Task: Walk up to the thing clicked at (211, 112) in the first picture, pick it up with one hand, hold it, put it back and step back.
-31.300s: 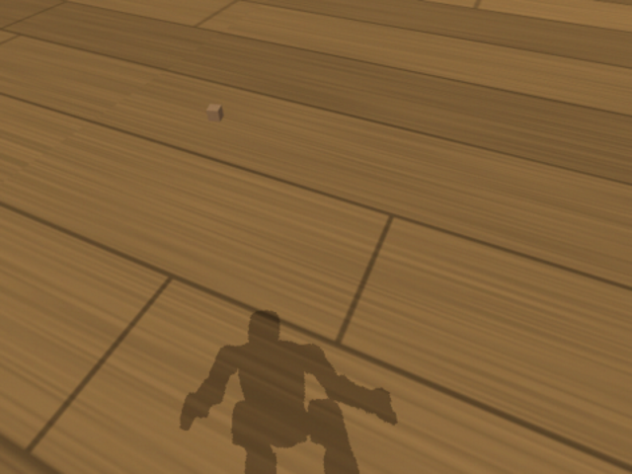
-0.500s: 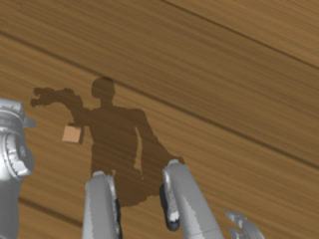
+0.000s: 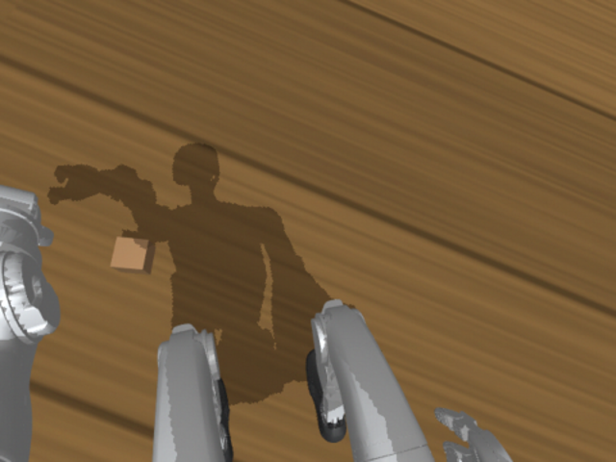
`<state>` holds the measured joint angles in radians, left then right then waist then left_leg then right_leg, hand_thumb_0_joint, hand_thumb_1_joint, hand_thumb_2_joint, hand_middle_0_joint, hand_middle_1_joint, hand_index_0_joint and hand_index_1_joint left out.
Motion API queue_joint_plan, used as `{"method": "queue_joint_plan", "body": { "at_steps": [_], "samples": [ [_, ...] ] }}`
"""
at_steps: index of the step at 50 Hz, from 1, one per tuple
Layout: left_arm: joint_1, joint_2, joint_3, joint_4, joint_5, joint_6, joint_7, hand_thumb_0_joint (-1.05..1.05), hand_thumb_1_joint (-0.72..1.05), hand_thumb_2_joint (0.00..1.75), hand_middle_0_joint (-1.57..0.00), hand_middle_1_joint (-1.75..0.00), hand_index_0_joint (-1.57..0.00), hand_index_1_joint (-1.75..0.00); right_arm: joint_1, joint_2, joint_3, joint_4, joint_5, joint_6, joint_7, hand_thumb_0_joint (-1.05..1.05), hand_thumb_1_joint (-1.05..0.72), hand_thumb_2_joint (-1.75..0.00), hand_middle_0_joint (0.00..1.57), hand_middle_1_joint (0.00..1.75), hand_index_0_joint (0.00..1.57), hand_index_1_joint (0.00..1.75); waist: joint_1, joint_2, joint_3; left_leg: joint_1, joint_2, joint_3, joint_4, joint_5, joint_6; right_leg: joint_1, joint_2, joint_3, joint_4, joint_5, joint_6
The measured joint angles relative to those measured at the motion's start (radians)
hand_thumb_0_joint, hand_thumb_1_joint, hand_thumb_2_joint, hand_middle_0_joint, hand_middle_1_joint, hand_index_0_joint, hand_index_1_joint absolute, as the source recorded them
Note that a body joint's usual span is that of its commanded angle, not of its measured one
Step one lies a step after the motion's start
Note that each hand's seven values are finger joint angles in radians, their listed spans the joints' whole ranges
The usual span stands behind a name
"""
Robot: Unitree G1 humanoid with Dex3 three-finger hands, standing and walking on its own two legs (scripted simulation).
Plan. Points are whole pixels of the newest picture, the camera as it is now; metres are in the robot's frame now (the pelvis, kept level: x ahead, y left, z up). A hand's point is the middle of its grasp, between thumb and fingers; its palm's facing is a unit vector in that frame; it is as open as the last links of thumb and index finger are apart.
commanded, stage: go down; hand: left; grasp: from above
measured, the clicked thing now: (134, 256) +0.48 +0.29 -0.49
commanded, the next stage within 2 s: approach in 0.46 s
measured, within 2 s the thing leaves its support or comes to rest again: neither
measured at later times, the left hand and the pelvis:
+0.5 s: hand out of the picture +0.43 +0.34 -0.08, palm faces -0.02 -0.43 -0.90, open 14.2 cm; pelvis +0.00 +0.00 +0.00, yaw +0 degrees
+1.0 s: hand (75, 251) +0.43 +0.30 -0.21, palm faces -0.09 -0.45 -0.89, open 14.4 cm; pelvis -0.02 +0.00 -0.08, yaw -1 degrees
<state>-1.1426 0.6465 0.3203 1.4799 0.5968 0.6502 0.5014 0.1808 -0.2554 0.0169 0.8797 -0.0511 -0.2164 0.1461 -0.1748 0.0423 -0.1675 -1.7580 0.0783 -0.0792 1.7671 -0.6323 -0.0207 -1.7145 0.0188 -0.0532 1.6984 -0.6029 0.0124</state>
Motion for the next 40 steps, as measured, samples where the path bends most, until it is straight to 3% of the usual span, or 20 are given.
{"method": "queue_joint_plan", "body": {
  "at_steps": [29,35,40],
  "samples": [
    [-0.005,-0.016,0.002,0.021,-0.012,0.03,0.035,0.0,-0.53,0.98,-0.08,-1.03,-0.07,-1.04,-0.001,-0.011,0.0,0.01,-0.002,0.005,0.009,0.01,-0.91,-0.9,0.2,0.3,0.2,0.3,0.004,-0.003,0.002,0.033,0.005,0.008,-0.018,0.007,-0.002,0.025,0.005,0.008,-0.013,0.009,-0.001],
    [-0.012,-0.027,-0.036,0.055,-0.018,0.019,0.038,0.0,-0.56,1.01,-0.09,-1.01,-0.06,-1.04,0.001,-0.015,0.002,0.015,-0.005,0.0,0.009,0.01,-0.91,-0.9,0.2,0.3,0.2,0.3,0.005,-0.005,-0.002,0.031,0.004,0.005,-0.019,0.008,-0.003,0.024,0.005,0.005,-0.014,0.009,-0.003],
    [-0.034,-0.036,-0.041,0.118,-0.013,-0.004,0.06,0.0,-0.58,1.03,-0.09,-1.0,-0.05,-1.04,0.003,-0.023,0.007,0.008,-0.023,-0.01,0.019,0.01,-0.91,-0.9,0.2,0.3,0.2,0.3,-0.01,-0.014,-0.019,-0.016,0.003,0.003,0.021,-0.002,-0.003,-0.024,0.004,0.005,0.027,-0.002,-0.003]
  ]
}}
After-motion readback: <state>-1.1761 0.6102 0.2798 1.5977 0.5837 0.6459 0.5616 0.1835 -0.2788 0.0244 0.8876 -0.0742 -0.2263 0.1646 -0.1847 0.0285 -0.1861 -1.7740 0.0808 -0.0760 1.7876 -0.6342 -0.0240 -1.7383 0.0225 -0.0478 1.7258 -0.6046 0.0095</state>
